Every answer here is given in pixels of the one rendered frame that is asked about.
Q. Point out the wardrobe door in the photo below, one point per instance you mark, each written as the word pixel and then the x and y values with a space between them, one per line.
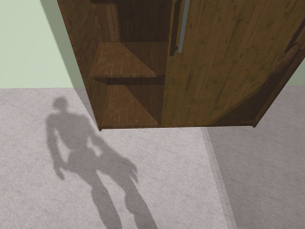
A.
pixel 229 49
pixel 280 67

